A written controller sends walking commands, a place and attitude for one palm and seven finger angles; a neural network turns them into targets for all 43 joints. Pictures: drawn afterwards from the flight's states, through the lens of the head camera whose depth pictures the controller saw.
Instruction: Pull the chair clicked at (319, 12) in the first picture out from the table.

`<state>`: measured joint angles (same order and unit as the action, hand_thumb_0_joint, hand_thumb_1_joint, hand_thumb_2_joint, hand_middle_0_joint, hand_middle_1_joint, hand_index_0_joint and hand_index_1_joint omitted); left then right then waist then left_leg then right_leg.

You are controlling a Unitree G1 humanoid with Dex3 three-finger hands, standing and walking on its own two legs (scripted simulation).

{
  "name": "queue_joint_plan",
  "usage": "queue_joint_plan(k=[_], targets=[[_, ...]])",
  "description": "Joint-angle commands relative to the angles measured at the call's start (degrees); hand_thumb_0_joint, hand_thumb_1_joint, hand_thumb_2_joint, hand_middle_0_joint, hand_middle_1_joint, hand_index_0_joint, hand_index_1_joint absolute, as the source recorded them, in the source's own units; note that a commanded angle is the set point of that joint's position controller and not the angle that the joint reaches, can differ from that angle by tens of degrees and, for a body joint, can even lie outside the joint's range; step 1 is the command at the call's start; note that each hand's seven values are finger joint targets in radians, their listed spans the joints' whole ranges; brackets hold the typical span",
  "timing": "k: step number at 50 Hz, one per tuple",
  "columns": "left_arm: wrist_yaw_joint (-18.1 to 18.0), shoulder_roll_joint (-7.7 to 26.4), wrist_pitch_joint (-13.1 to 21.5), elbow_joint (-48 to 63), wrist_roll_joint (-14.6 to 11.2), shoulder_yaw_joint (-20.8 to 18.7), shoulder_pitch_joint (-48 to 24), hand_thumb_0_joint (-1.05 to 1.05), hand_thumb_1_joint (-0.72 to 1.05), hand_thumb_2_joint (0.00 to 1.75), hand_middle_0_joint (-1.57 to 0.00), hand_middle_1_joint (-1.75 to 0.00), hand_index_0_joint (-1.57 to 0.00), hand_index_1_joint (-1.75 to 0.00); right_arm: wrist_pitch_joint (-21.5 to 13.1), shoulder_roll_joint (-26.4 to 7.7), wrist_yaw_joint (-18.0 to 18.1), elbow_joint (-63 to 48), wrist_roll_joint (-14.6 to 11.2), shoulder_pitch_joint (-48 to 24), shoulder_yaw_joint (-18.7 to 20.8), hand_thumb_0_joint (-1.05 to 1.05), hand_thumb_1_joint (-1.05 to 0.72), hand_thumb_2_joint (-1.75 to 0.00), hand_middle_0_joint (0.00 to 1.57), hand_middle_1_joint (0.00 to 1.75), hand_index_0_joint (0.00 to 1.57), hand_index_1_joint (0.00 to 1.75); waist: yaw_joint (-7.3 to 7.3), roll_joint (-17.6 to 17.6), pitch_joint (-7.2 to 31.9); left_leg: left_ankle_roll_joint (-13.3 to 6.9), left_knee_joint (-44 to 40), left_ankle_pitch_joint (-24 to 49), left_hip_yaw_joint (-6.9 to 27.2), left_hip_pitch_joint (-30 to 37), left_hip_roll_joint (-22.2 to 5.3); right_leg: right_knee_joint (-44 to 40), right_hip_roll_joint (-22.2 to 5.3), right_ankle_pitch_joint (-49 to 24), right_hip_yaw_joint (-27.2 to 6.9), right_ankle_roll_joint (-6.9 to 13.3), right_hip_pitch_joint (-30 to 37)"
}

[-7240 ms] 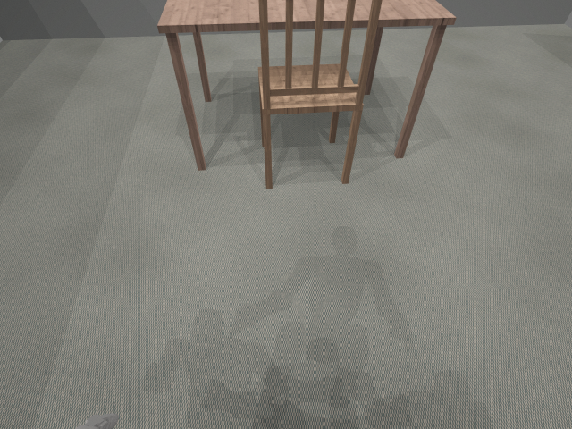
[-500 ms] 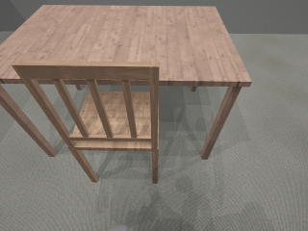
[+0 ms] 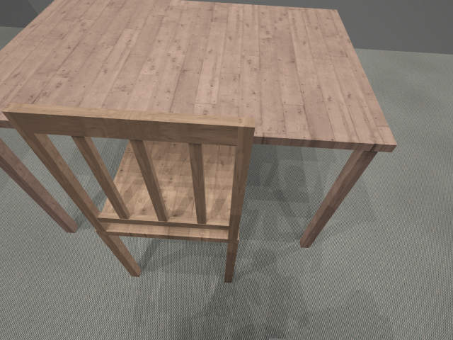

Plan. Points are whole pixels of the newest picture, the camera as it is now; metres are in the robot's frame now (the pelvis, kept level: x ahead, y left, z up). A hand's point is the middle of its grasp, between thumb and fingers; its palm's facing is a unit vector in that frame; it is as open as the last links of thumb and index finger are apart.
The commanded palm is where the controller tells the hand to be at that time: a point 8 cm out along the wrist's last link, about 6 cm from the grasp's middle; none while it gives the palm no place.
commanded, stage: come to a stop and stand still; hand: left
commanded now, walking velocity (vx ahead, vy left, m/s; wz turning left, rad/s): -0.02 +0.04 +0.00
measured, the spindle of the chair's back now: (152, 185) +0.43 +0.21 -0.06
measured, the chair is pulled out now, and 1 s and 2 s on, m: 0.00 0.00 0.00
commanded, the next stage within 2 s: look again from close up in 1.06 s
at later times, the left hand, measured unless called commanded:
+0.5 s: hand out of the picture -0.01 +0.15 -0.16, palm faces +0.08 -0.96 -0.26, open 7.4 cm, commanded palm none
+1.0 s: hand out of the picture -0.06 +0.12 -0.18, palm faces +0.07 -0.99 -0.12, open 7.4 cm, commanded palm none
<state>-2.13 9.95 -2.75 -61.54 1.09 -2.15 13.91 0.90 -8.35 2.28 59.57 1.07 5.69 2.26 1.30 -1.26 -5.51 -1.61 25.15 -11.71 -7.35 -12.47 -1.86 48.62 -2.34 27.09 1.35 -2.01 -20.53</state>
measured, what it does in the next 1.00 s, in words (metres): steps on the spot: right foot, then left foot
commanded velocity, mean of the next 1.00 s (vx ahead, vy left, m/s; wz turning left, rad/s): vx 0.04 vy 0.04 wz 0.00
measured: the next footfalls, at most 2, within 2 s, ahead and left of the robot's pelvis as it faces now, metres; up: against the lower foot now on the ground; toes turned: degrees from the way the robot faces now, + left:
right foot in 0.12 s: +0.04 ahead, -0.14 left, +0.00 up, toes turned +3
left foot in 0.56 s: -0.05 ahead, +0.10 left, +0.00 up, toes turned +4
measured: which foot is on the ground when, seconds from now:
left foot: down 0.00-0.12, up 0.14-0.54, down 0.56-1.00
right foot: up 0.00-0.10, down 0.12-1.00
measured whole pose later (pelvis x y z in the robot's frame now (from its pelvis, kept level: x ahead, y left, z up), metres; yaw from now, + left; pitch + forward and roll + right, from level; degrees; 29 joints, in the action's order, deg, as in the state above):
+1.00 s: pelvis -0.02 -0.02 +0.00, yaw +2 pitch -1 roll +0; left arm -1.9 4.7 0.5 -68.1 0.7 0.4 18.7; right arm -1.3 -4.5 2.4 66.8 0.4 19.6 -0.5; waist 0.1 -0.1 -1.3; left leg 0.2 21.9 -17.8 -1.9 -3.2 -1.2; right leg 23.4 -1.7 10.8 2.7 -0.9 -11.7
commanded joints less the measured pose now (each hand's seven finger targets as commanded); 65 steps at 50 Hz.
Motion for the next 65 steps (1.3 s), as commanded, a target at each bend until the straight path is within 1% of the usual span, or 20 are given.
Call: queue_joint_plan(k=[1,4,6,7,9,12,17,21,23,26,28,30,36,38,42,57,58,59,63,65], targets=[[-0.31,2.79,0.42,2.67,-0.13,-1.04,5.97,0.00,0.90,0.90,-0.20,-0.30,-0.20,-0.30,0.08,-10.80,0.10,-2.50,0.35,2.08,2.72,0.00,-0.90,-0.90,0.20,0.30,0.20,0.30,-0.04,11.30,8.57,-6.91,-3.45,32.81,9.13,4.08,-15.58,-4.36,-1.12,-2.61,0.19,0.66,2.76],[-0.56,3.91,1.93,1.27,0.31,-0.65,9.65,0.00,0.90,0.90,-0.20,-0.30,-0.20,-0.30,0.15,-8.63,-0.71,-2.23,-0.31,2.33,2.22,0.00,-0.90,-0.90,0.20,0.30,0.20,0.30,1.70,5.88,9.12,-2.23,2.42,12.71,7.23,-0.54,-9.81,-23.49,-1.86,-17.81,0.43,0.81,11.68],[-0.59,11.09,3.10,2.84,0.66,-0.68,4.21,0.00,0.90,0.90,-0.20,-0.30,-0.20,-0.30,0.90,-3.58,-1.52,-2.82,-1.01,5.61,1.19,0.00,-0.90,-0.90,0.20,0.30,0.20,0.30,-1.33,-10.75,5.81,3.32,10.84,-14.82,3.04,-5.57,0.57,-32.77,-17.29,-25.74,-16.26,7.74,7.13],[-0.32,12.80,2.90,3.69,0.57,-1.20,3.70,0.00,0.90,0.90,-0.20,-0.30,-0.20,-0.30,2.05,-5.08,-1.57,-3.01,-0.56,4.03,1.56,0.00,-0.90,-0.90,0.20,0.30,0.20,0.30,0.51,-10.64,4.78,3.23,17.44,-19.81,5.43,-4.71,0.72,-35.97,-19.35,-18.85,-18.76,10.90,1.77],[-0.50,12.00,2.79,3.71,0.52,-1.29,1.36,0.00,0.90,0.90,-0.20,-0.30,-0.20,-0.30,2.61,-6.41,-1.74,-2.35,-0.08,3.98,1.71,0.00,-0.90,-0.90,0.20,0.30,0.20,0.30,-0.13,-9.23,1.34,2.59,26.17,-16.56,8.80,-8.04,0.13,-36.99,-18.41,-14.65,-20.15,12.44,0.11],[-0.53,11.16,2.86,4.87,0.50,-1.63,-0.19,0.00,0.90,0.90,-0.20,-0.30,-0.20,-0.30,1.99,-6.85,-2.19,-0.97,-0.06,8.11,1.73,0.00,-0.90,-0.90,0.20,0.30,0.20,0.30,-0.68,-6.86,2.39,3.36,29.96,-11.55,8.11,-10.50,0.06,-33.44,-15.37,-20.98,-12.58,11.38,4.54],[-0.83,11.29,3.15,4.33,0.59,-2.24,4.32,0.00,0.90,0.90,-0.20,-0.30,-0.20,-0.30,1.46,-5.97,-2.07,-2.21,-0.10,8.14,1.23,0.00,-0.90,-0.90,0.20,0.30,0.20,0.30,1.67,-6.93,6.39,4.42,23.99,-12.76,6.90,-11.50,0.39,-31.43,-15.88,-29.29,-12.53,12.43,13.36],[-0.81,11.81,2.93,3.83,0.85,-2.77,4.32,0.00,0.90,0.90,-0.20,-0.30,-0.20,-0.30,0.85,-5.00,-1.99,-2.47,-0.26,9.14,0.61,0.00,-0.90,-0.90,0.20,0.30,0.20,0.30,2.24,-8.58,7.65,3.92,15.04,-14.22,5.73,-7.71,0.54,-32.18,-15.86,-25.33,-13.51,13.04,13.72],[-0.58,11.27,2.80,3.29,0.72,-2.55,3.34,0.00,0.90,0.90,-0.20,-0.30,-0.20,-0.30,0.50,-4.18,-1.82,-1.37,-0.32,11.25,0.34,0.00,-0.90,-0.90,0.20,0.30,0.20,0.30,1.40,-8.37,8.31,3.60,8.39,-11.62,4.43,-2.54,1.41,-32.58,-13.97,-19.91,-12.15,11.86,11.30],[-0.48,7.99,2.32,3.11,-0.17,-1.57,-0.18,0.00,0.90,0.90,-0.20,-0.30,-0.20,-0.30,-0.91,-4.18,-1.25,1.79,-0.28,18.25,-0.42,0.00,-0.90,-0.90,0.20,0.30,0.20,0.30,-2.08,-3.74,7.36,2.47,-7.89,-1.70,5.28,10.65,-0.03,-28.26,-7.43,-7.89,-7.19,6.43,2.07],[0.29,2.89,2.10,3.21,-0.48,-0.16,0.94,0.00,0.90,0.90,-0.20,-0.30,-0.20,-0.30,-1.44,-7.82,-0.78,1.05,0.27,16.48,-0.25,0.00,-0.90,-0.90,0.20,0.30,0.20,0.30,-0.72,6.86,3.37,-1.59,-13.78,-7.81,16.59,1.73,-10.10,-21.55,-0.55,-8.69,-0.58,2.53,2.35],[0.53,2.38,1.90,1.47,0.40,0.36,0.31,0.00,0.90,0.90,-0.20,-0.30,-0.20,-0.30,-1.89,-7.35,-0.42,1.27,0.17,12.01,-0.65,0.00,-0.90,-0.90,0.20,0.30,0.20,0.30,0.04,11.39,-1.49,-3.07,-18.35,-13.64,18.88,-6.48,-11.12,-18.24,-0.58,-10.89,1.73,1.29,6.22],[0.70,2.16,2.92,-3.56,-0.21,1.34,6.46,0.00,0.90,0.90,-0.20,-0.30,-0.20,-0.30,-2.78,-4.93,0.48,3.94,-0.44,14.48,-1.26,0.00,-0.90,-0.90,0.20,0.30,0.20,0.30,0.30,7.08,-1.13,-1.34,-11.11,1.96,12.58,-0.68,-6.37,-24.93,-1.42,-19.25,-0.55,1.55,9.21],[0.53,1.90,3.12,-4.50,-0.45,1.47,7.07,0.00,0.90,0.90,-0.20,-0.30,-0.20,-0.30,-2.60,-3.91,0.53,4.72,-0.66,15.79,-1.43,0.00,-0.90,-0.90,0.20,0.30,0.20,0.30,0.00,2.72,-2.62,-0.50,-10.15,2.61,11.28,-1.32,-5.16,-26.72,-1.78,-22.41,-1.70,2.03,10.41],[-0.01,1.17,3.77,-5.49,-0.65,1.63,8.07,0.00,0.90,0.90,-0.20,-0.30,-0.20,-0.30,-2.95,-2.67,0.75,6.18,-0.86,18.17,-1.71,0.00,-0.90,-0.90,0.20,0.30,0.20,0.30,-0.93,1.27,1.41,0.35,-7.89,8.96,9.29,3.52,-4.53,-27.20,-3.19,-27.10,-2.23,2.60,11.54],[-0.57,0.34,3.89,-5.77,-0.50,1.31,8.85,0.00,0.90,0.90,-0.20,-0.30,-0.20,-0.30,-2.74,-1.23,1.00,6.59,-0.84,19.38,-1.77,0.00,-0.90,-0.90,0.20,0.30,0.20,0.30,-1.09,3.03,1.27,0.80,-6.85,9.44,8.57,3.74,-4.25,-26.77,-3.71,-28.95,-2.36,3.41,11.81],[-0.37,9.79,5.39,-0.50,-1.51,2.58,4.53,0.00,0.90,0.90,-0.20,-0.30,-0.20,-0.30,-2.06,-7.10,0.09,0.67,-0.13,12.10,-1.39,0.00,-0.90,-0.90,0.20,0.30,0.20,0.30,-2.87,3.24,-1.76,0.31,-7.46,11.10,9.28,0.22,0.20,-21.34,0.88,-24.52,-1.61,5.02,8.84],[-0.60,4.30,4.73,-0.13,-0.52,2.01,8.24,0.00,0.90,0.90,-0.20,-0.30,-0.20,-0.30,-3.51,-6.18,0.15,0.33,0.40,15.23,0.01,0.00,-0.90,-0.90,0.20,0.30,0.20,0.30,-0.74,3.82,-1.51,0.40,-4.33,2.19,8.65,-3.59,-4.22,-21.19,-2.04,-15.69,-2.66,4.35,7.74],[-0.54,4.60,5.41,1.08,-0.55,2.19,8.22,0.00,0.90,0.90,-0.20,-0.30,-0.20,-0.30,-3.03,-4.26,-0.46,-0.55,-0.16,14.87,-0.44,0.00,-0.90,-0.90,0.20,0.30,0.20,0.30,-1.75,0.62,6.29,-0.08,0.85,-0.20,8.52,-0.45,-1.59,-23.92,-3.62,-20.15,-6.90,5.43,9.89],[-0.67,4.65,5.38,1.58,-0.55,1.88,7.21,0.00,0.90,0.90,-0.20,-0.30,-0.20,-0.30,-2.61,-4.40,-0.57,-0.49,-0.32,14.36,-0.31,0.00,-0.90,-0.90,0.20,0.30,0.20,0.30,-2.21,-1.33,4.37,0.11,1.83,-1.60,8.55,-1.58,-1.01,-25.63,-4.53,-16.44,-7.71,5.13,7.77]])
